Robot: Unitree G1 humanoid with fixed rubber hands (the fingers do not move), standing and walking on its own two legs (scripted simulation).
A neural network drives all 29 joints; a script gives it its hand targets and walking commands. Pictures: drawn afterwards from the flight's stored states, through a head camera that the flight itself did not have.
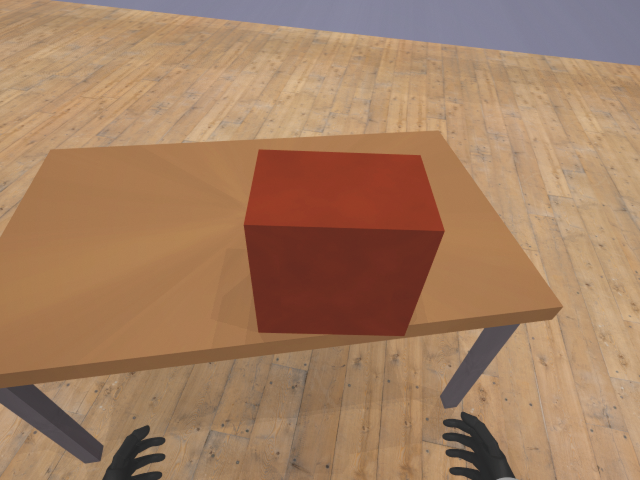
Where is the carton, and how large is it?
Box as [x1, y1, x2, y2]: [244, 149, 444, 335]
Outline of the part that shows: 259,149 244,221 244,230 258,332 404,335 444,231 420,155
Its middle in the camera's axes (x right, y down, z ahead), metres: +0.03 +0.01 +0.68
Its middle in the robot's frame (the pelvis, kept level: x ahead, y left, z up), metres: +0.51 -0.03 -0.02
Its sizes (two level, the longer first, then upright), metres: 0.270 0.181 0.274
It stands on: a table, 0.59 m high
